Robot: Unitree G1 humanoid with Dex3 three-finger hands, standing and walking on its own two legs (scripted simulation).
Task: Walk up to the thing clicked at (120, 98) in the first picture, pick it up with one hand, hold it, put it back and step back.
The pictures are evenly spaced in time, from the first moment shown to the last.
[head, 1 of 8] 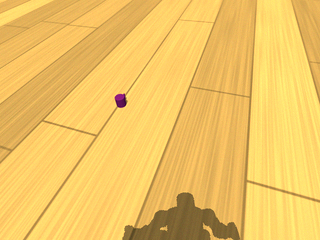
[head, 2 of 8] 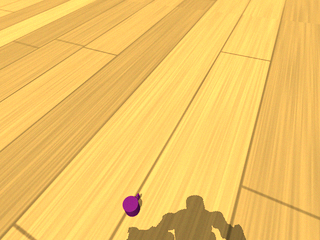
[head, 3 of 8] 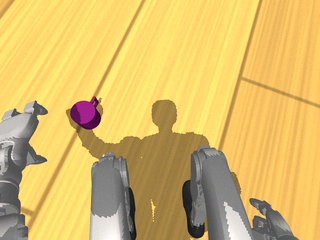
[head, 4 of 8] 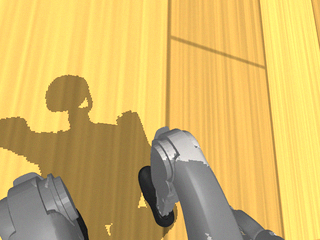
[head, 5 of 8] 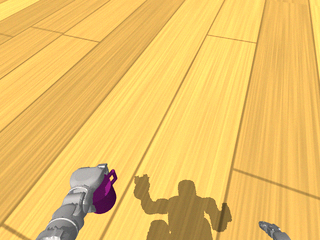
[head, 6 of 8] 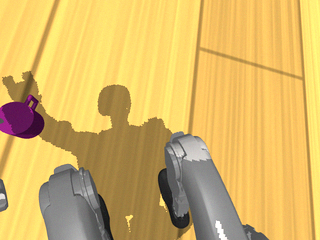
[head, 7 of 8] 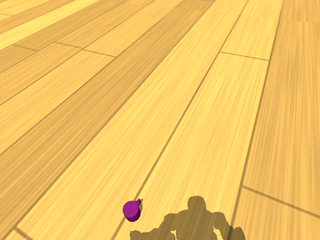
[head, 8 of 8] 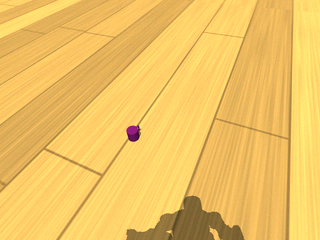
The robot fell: no
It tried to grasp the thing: yes
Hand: left
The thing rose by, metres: 0.63
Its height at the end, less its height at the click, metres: +0.00
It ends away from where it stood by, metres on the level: 0.02
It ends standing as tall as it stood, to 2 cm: yes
